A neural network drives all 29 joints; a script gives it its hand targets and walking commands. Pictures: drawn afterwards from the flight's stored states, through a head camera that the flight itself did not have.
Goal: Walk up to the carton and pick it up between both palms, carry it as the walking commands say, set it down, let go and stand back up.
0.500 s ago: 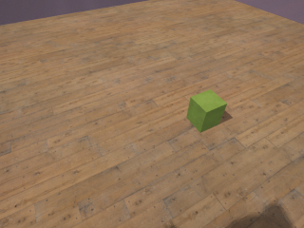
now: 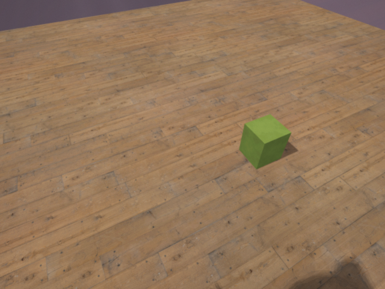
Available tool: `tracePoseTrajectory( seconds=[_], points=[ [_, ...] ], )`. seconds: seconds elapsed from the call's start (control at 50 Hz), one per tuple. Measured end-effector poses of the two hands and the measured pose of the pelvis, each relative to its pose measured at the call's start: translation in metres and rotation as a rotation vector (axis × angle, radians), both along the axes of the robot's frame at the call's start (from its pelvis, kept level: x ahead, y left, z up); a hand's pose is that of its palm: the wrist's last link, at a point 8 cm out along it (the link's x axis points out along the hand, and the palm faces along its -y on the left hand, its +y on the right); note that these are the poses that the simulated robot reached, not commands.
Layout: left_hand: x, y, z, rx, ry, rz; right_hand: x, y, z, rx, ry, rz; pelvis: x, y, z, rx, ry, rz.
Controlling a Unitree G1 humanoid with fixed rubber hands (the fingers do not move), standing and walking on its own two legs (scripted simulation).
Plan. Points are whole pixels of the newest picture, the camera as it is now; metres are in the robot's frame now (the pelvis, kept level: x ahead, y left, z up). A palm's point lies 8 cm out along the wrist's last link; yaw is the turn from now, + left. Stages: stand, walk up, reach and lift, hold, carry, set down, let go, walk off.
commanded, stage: stand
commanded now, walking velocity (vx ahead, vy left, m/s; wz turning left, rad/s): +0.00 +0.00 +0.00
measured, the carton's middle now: (263, 141) +1.13 -0.47 -0.66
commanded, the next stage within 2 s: walk up in 0.22 s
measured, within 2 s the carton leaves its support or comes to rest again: neither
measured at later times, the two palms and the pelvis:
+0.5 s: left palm out of the picture +0.09 +0.30 -0.11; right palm out of the picture +0.08 -0.30 -0.11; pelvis +0.01 +0.00 +0.00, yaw -3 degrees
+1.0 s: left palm (110, 250) +0.25 +0.21 -0.10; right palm out of the picture +0.16 -0.41 -0.11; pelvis +0.14 -0.09 -0.01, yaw -12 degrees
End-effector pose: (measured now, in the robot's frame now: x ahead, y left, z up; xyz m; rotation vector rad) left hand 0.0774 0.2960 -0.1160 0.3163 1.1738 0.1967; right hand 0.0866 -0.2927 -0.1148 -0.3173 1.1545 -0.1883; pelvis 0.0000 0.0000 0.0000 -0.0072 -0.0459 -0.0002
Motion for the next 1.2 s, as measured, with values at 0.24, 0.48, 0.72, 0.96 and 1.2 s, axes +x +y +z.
tracePoseTrajectory(
  seconds=[0.24,0.48,0.72,0.96,1.2],
  points=[
    [0.003,0.004,0.001,0.007,0.001,0.004,-0.001,0.001,-0.001,0.001,0.023,-0.004,0.004,0.001,0.0,0.001,0.003,0.002],
    [0.008,0.007,0.001,-0.002,0.018,-0.034,-0.001,-0.007,0.003,-0.007,-0.03,-0.024,0.011,0.0,-0.002,0.011,0.013,-0.04],
    [0.119,-0.028,0.027,0.072,-0.086,-0.222,-0.034,-0.107,-0.003,-0.083,-0.035,-0.176,0.062,-0.051,-0.018,0.041,0.003,-0.17],
    [0.164,-0.084,0.019,0.031,-0.112,-0.233,0.057,-0.122,0.002,-0.013,-0.082,-0.122,0.126,-0.092,-0.014,-0.012,0.01,-0.195],
    [0.27,-0.093,-0.009,-0.007,-0.062,-0.336,0.126,-0.129,0.024,-0.108,-0.169,-0.21,0.219,-0.089,-0.022,0.016,0.01,-0.264]
  ],
)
